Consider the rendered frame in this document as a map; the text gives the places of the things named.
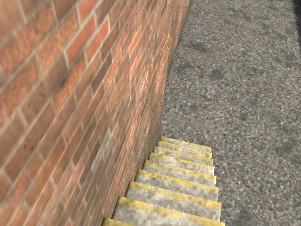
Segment stairs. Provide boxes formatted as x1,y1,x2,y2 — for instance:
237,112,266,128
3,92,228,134
101,137,226,226

